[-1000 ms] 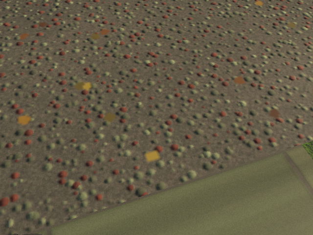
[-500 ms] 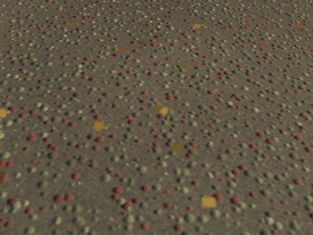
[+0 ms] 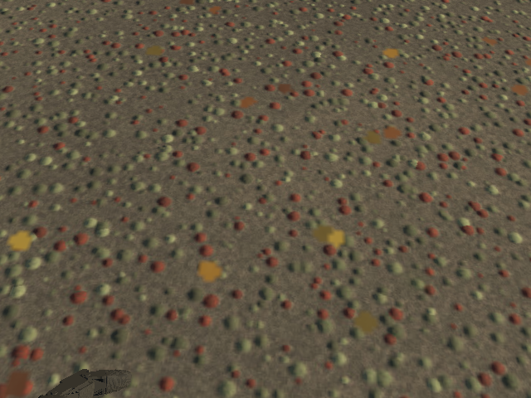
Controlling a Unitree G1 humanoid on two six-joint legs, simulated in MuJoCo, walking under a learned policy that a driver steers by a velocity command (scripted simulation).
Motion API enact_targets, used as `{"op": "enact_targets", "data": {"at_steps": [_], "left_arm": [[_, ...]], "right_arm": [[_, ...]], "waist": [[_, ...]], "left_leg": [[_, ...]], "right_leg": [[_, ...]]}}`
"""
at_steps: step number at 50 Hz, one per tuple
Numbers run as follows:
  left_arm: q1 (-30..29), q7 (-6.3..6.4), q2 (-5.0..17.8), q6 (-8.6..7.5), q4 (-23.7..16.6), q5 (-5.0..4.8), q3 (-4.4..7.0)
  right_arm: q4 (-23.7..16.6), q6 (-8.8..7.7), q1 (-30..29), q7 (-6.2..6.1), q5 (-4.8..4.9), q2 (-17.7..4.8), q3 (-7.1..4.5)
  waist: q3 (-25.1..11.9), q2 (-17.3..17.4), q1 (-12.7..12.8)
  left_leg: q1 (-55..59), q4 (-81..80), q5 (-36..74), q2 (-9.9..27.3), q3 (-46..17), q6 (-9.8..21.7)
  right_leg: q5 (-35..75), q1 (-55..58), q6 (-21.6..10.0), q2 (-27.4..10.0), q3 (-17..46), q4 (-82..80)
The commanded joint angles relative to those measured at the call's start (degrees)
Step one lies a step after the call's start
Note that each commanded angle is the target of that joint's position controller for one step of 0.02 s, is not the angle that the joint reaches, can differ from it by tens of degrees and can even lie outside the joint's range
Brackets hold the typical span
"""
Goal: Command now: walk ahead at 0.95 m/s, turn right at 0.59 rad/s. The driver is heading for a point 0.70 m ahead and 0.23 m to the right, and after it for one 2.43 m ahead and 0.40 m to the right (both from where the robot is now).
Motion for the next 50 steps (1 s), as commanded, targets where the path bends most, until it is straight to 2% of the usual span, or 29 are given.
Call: {"op": "enact_targets", "data": {"at_steps": [1, 2, 3, 4, 5, 6, 7, 8, 11, 14, 16, 20, 22, 23, 24, 25, 26, 28, 30, 32, 38, 40, 42, 44, 45, 46, 47, 48, 50], "left_arm": [[10.7, 0.46, 9.4, 0.56, -1.7, -0.84, 3.61], [27.2, 1.41, 12.7, 1.75, 2.7, -0.76, 5.05], [39.7, 2.96, 12.2, 2.80, 6.8, -0.29, 4.62], [35.6, 3.25, 10.3, 2.21, 6.9, 2.87, 3.10], [27.5, 3.65, 9.3, 1.53, 2.7, 3.98, 3.09], [25.9, 4.15, 7.4, 1.08, 0.6, 3.34, 3.18], [20.8, 4.02, 6.8, 0.32, -0.2, 3.36, 2.79], [16.4, 3.84, 6.5, -0.44, -1.7, 3.31, 2.58], [12.1, 4.81, 6.5, -0.41, -3.0, 2.59, 2.43], [14.0, 6.33, 7.0, -0.33, -2.2, 0.92, 2.61], [17.5, 6.66, 7.8, 0.32, -0.8, 0.13, 3.02], [20.3, 7.20, 6.6, 1.88, 0.8, -0.41, 3.13], [18.8, 6.78, 6.6, 2.58, 0.5, 0.74, 3.14], [16.8, 6.13, 4.1, 2.56, -1.1, 2.31, 2.14], [25.0, 5.62, -4.1, 1.96, -3.3, 1.75, -0.14], [25.2, 5.85, -0.7, 1.51, -5.3, -1.47, -1.02], [19.1, 6.34, 4.1, 2.02, -4.6, -1.32, 0.08], [9.1, 5.89, 6.0, 2.34, -6.5, 1.68, 0.85], [8.1, 5.06, 4.4, 3.20, -8.1, 0.84, 1.09], [8.3, 4.59, 2.3, 4.47, -9.1, 0.10, 0.63], [-0.6, 3.19, 0.7, 2.93, -11.8, 2.45, -0.80], [-4.4, 1.88, 0.4, 1.15, -12.7, 2.65, -0.92], [-3.4, 1.53, 3.5, 0.24, -12.4, 3.17, 0.47], [9.3, 2.50, 8.1, 0.24, -8.5, 3.98, 2.71], [16.2, 3.69, 11.0, 0.71, -6.7, 5.33, 3.65], [19.3, 4.93, 15.0, 1.11, -6.0, 7.29, 3.43], [19.6, 4.99, 12.2, 1.41, -7.9, 8.10, 2.21], [15.8, 4.70, 11.2, 2.06, -8.4, 6.68, 2.57], [9.4, 5.00, 6.0, 1.81, -6.1, 3.87, 1.41]], "right_arm": [[-2.6, 1.08, -2.6, -2.41, -1.42, -14.2, -4.41], [-4.6, 1.27, -9.2, -2.32, -2.27, -15.5, -4.96], [-6.5, 0.47, -18.1, -0.99, -1.92, -12.4, -4.33], [-9.7, -2.27, -11.2, 1.59, -0.84, 1.7, -0.36], [-12.9, -4.89, -7.7, 3.36, 3.68, 0.6, 0.79], [-14.0, -6.38, -13.8, 4.21, 4.39, -5.9, -0.18], [-14.3, -6.57, -14.6, 4.46, 3.92, -6.4, -0.52], [-13.2, -5.86, -14.5, 3.98, 2.09, -5.9, -0.36], [-12.7, -3.51, -12.9, 2.42, 0.64, -7.6, -0.94], [-17.3, -3.51, -23.7, 1.86, -1.33, -4.4, 0.19], [-19.0, -3.61, -28.7, 2.07, -0.04, -2.3, 0.43], [-19.6, -3.83, -30.0, 2.15, 3.80, -6.2, -2.04], [-17.5, -4.50, -19.7, 2.29, 4.33, -9.6, -4.54], [-15.5, -4.41, -6.6, 2.06, 4.20, -11.4, -5.59], [-14.0, -3.82, 0.9, 2.17, 1.62, -16.2, -6.30], [-12.6, -3.45, 0.5, 3.33, 1.52, -16.0, -6.60], [-14.2, -2.87, -3.5, 2.87, 1.46, -10.6, -5.83], [-12.0, -1.80, -4.9, 2.48, 0.53, -8.4, -5.17], [-9.7, -1.95, -7.9, 2.59, 0.27, -5.5, -4.29], [-7.7, -2.17, -9.0, 3.07, 1.62, -3.8, -3.90], [-3.9, -2.48, -9.2, 2.72, 1.05, -7.8, -4.38], [-1.4, -2.30, -5.0, 2.77, 2.21, -11.9, -5.02], [0.4, -1.74, -3.3, 2.82, 3.72, -15.1, -5.49], [1.3, -0.69, -4.6, 2.63, 3.62, -15.4, -5.14], [0.4, -0.80, -4.7, 2.39, 3.26, -13.6, -4.54], [-1.3, -0.83, 1.0, 3.00, 0.56, -4.4, -2.13], [2.1, -1.12, 10.0, 3.14, 2.40, -6.1, -1.82], [0.4, -0.53, 3.7, 2.92, 4.05, -11.5, -3.55], [-1.5, 1.51, -4.1, 1.43, 3.47, -8.9, -3.55]], "waist": [[-6.5, 12.4, 11.0], [-11.1, 11.1, 18.9], [-9.8, -1.9, 25.0], [-12.6, -21.1, 12.6], [-19.9, -15.3, 8.7], [-12.6, -2.8, 9.7], [-4.4, 7.0, 3.8], [-0.9, 10.2, 1.2], [4.1, 6.0, -2.3], [5.2, 1.2, 2.5], [2.1, -1.4, 6.5], [-0.8, -5.7, 7.7], [-7.0, -6.5, 1.1], [-16.4, -5.5, -5.5], [-27.1, 16.0, -2.1], [-26.8, 28.7, -1.5], [-16.6, 18.0, -3.7], [-5.3, 2.1, -4.2], [-0.9, 5.0, -0.8], [0.5, 6.5, 1.3], [7.8, -0.7, 1.7], [6.9, -0.5, 0.8], [3.1, 3.3, 3.2], [-5.1, 6.5, 11.4], [-10.1, 6.4, 14.6], [-21.1, -11.5, 9.7], [-38.5, -12.4, 8.9], [-35.4, -8.4, 9.5], [-17.7, -2.0, 5.8]], "left_leg": [[-9.2, 24.9, 103.2, 13.5, 1.7, -5.8], [-16.8, 42.7, 104.5, 13.4, 0.4, -5.5], [-31.7, 73.7, 53.7, 4.0, 0.5, -5.8], [-60.3, 96.1, -11.1, -3.7, -12.1, -6.0], [-70.6, 97.9, -7.7, -3.3, -20.5, -3.5], [-69.2, 88.0, 0.0, -0.7, -20.6, 0.5], [-66.0, 79.8, 5.1, 1.6, -20.0, 1.6], [-60.9, 74.5, 6.8, 3.4, -20.4, 1.1], [-54.3, 62.1, 8.3, 7.3, -18.6, -3.0], [-44.3, 41.4, 22.9, 5.9, -13.6, -6.0], [-35.6, 31.1, 32.0, 2.4, -11.7, -7.4], [-36.3, 19.1, 28.6, 1.5, -16.8, -8.2], [-26.8, 18.6, 21.7, 2.0, -16.0, -5.2], [-9.7, 24.5, 15.8, 7.7, -18.9, -2.2], [11.7, 18.5, -4.6, 22.8, -46.5, 6.6], [12.0, 9.5, -28.1, 29.3, -68.4, 9.9], [4.6, 8.1, -27.3, 25.8, -60.7, 7.6], [-9.1, 8.8, -3.2, 20.1, -39.8, 4.6], [-17.9, 6.9, 6.3, 17.2, -29.4, 4.1], [-21.2, 5.1, 10.4, 17.1, -23.7, 4.3], [-31.6, -0.2, 34.6, 13.5, -6.8, 4.4], [-30.4, -2.0, 43.7, 14.8, -6.4, 5.3], [-21.0, 3.5, 59.1, 15.7, -7.6, 5.0], [-18.7, 19.8, 69.3, 14.3, -7.2, 2.3], [-27.5, 32.6, 60.7, 10.9, -7.2, -0.5], [-45.1, 59.5, -5.1, 1.1, -7.5, -4.3], [-47.1, 72.5, -16.3, -0.4, -23.1, -4.7], [-49.5, 74.5, -12.6, 2.1, -21.1, -5.8], [-55.4, 68.1, -4.7, 7.0, -14.4, -7.5]], "right_leg": [[-6.0, 25.8, -3.1, 6.3, -5.1, 4.3], [-7.1, 40.8, -5.8, 3.1, 0.9, 4.1], [-4.5, 52.3, -8.8, -2.1, 8.9, -2.1], [-14.0, 67.7, -14.6, -6.4, 25.2, 7.9], [-47.1, 68.4, -23.5, -16.2, 52.7, -8.9], [-57.6, 59.2, -20.4, -16.6, 57.4, -21.2], [-56.0, 45.8, -18.3, -16.6, 56.4, -24.3], [-51.4, 35.0, -17.9, -13.5, 53.6, -25.0], [-38.9, 18.1, -16.6, -6.5, 40.7, -25.8], [-26.8, 8.2, -13.4, -0.2, 29.4, -24.6], [-28.1, 7.5, -10.3, 1.1, 28.4, -22.0], [-31.2, 25.4, -7.3, -1.5, 35.1, -12.6], [-17.2, 30.6, -4.3, -1.9, 34.4, 1.0], [-15.4, 24.0, -2.1, -0.9, 30.7, 17.2], [-43.3, 6.0, 0.4, 5.3, 23.0, 38.6], [-41.3, -7.0, 0.8, -0.4, 18.6, 50.1], [-34.9, -11.0, 1.4, -3.6, 16.8, 53.5], [-29.9, -9.0, 1.3, -7.2, 13.9, 49.8], [-28.4, -5.4, 1.1, -10.5, 14.2, 46.1], [-28.4, -5.9, 1.0, -12.3, 13.7, 45.1], [-11.2, 2.8, 2.0, -8.4, 9.4, 18.5], [-7.0, 12.7, 1.2, -4.8, 5.7, 7.2], [-8.9, 17.0, -0.5, -1.8, 4.5, 0.7], [-4.2, 32.2, -3.1, -0.7, 5.3, -5.5], [9.7, 46.8, -4.0, -5.4, 8.7, -4.6], [47.2, 67.9, -9.9, -24.8, 26.0, 4.7], [52.8, 72.7, -16.5, -32.7, 37.6, 4.8], [40.7, 65.3, -17.0, -29.9, 33.0, -0.9], [22.4, 49.0, -12.6, -24.0, 22.8, -7.4]]}}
